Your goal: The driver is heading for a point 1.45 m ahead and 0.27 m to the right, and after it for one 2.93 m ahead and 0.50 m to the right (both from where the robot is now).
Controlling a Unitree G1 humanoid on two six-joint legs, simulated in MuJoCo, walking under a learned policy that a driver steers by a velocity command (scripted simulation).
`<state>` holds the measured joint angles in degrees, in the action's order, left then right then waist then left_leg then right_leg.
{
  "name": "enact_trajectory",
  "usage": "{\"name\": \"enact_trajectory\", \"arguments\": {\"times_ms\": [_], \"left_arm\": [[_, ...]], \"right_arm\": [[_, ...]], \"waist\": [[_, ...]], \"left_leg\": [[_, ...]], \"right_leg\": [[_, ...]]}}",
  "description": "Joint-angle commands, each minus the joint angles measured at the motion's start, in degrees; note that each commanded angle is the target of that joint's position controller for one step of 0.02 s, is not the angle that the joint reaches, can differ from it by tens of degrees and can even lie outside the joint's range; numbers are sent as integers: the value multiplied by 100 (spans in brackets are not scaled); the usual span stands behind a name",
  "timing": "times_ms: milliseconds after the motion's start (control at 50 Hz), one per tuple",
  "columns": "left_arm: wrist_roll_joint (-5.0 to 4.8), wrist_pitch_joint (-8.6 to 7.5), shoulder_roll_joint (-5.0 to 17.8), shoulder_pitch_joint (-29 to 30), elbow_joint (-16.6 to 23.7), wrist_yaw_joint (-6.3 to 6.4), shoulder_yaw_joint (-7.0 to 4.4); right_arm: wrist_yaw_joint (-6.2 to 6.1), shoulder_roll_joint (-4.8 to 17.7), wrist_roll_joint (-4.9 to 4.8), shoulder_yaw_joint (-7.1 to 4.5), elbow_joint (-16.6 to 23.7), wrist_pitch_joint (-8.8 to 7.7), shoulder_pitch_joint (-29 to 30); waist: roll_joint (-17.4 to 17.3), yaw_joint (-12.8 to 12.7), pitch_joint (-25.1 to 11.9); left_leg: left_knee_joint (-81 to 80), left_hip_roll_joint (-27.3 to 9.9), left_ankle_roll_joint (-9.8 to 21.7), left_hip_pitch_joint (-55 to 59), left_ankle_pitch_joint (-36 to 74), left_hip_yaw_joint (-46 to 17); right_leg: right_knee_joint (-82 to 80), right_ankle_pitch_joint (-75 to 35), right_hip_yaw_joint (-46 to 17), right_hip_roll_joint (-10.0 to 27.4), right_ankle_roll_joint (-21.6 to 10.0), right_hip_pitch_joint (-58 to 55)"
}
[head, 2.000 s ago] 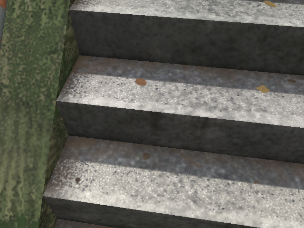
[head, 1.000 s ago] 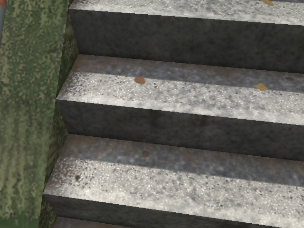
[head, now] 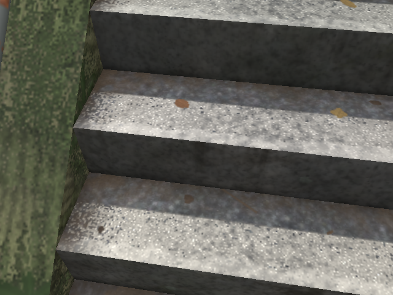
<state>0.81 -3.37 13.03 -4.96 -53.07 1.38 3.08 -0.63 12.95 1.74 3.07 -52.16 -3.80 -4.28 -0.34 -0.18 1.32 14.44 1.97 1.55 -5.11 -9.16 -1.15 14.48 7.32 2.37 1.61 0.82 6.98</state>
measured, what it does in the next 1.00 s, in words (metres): stands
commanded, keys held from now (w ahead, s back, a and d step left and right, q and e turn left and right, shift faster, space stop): w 1.00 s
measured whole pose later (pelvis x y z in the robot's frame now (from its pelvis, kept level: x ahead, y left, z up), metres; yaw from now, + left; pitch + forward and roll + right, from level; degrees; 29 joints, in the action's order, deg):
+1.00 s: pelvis +0.00 +0.00 +0.00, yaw +0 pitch +0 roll +0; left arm 0.9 -3.3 13.4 -4.8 -52.9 1.3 3.3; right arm -0.6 13.3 1.8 3.3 -51.8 -3.7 -4.2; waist -0.4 -0.2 1.3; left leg 14.8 1.8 1.3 -5.4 -9.2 -1.5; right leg 14.7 7.4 2.1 1.6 0.9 7.2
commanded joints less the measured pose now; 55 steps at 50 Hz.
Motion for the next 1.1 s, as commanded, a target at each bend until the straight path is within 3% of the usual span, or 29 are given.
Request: {"name": "enact_trajectory", "arguments": {"times_ms": [20, 1100], "left_arm": [[-1, -72, 590, 250, 330, 14, -118], [3, -67, 634, 274, 342, 8, -108]], "right_arm": [[-14, 563, -2, -115, 353, -75, 293], [-6, 602, 2, -101, 402, -68, 311]], "waist": [[8, -1, -506], [7, 4, -510]], "left_leg": [[-145, -905, 23, 21, 1011, -645], [-113, -893, -6, -26, 928, -648]], "right_leg": [[-120, -721, -594, 752, -248, -246], [-90, -690, -603, 737, -231, -227]]}}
